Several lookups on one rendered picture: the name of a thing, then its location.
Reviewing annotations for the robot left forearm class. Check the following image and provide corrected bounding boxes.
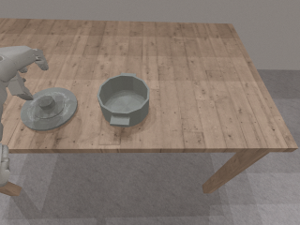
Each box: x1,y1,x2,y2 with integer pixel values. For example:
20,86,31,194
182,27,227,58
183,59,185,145
0,53,17,142

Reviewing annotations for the table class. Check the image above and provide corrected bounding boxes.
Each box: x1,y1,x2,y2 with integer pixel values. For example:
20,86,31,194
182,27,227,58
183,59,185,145
0,18,298,196

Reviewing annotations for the left robot upper arm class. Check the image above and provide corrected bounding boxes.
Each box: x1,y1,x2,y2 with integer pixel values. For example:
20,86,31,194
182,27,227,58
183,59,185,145
0,142,10,188

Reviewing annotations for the left robot hand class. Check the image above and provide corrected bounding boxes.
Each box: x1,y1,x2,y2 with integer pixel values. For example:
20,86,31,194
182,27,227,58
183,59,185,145
0,45,49,100

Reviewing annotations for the lid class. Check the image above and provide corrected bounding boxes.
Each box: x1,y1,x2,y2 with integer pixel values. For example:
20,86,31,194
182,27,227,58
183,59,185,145
20,87,78,131

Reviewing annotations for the pot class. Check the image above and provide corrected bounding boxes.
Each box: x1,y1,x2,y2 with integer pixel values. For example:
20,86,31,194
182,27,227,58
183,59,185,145
97,72,150,128

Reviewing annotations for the knob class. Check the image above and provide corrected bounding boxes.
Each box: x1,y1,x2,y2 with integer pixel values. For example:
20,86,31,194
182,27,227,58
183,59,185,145
37,95,55,111

